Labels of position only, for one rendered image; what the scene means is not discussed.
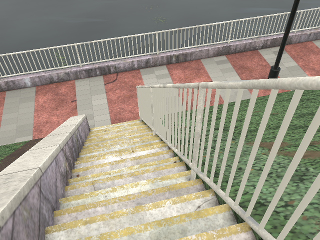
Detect stairs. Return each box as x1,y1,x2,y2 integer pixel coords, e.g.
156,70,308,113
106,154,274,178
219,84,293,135
45,119,256,240

